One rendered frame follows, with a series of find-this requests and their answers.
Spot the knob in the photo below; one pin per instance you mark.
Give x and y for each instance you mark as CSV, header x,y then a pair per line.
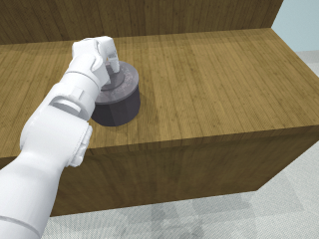
x,y
110,71

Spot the robot left forearm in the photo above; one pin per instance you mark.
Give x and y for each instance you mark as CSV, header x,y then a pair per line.
x,y
77,91

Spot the left robot upper arm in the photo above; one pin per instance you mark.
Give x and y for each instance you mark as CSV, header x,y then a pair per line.
x,y
29,184

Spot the pot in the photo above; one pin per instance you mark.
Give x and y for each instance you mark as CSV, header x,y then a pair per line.
x,y
118,113

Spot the left robot hand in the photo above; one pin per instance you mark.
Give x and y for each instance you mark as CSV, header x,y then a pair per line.
x,y
111,54

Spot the lid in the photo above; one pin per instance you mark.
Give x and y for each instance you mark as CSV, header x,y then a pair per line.
x,y
124,83

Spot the table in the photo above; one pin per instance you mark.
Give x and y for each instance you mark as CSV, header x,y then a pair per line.
x,y
225,103

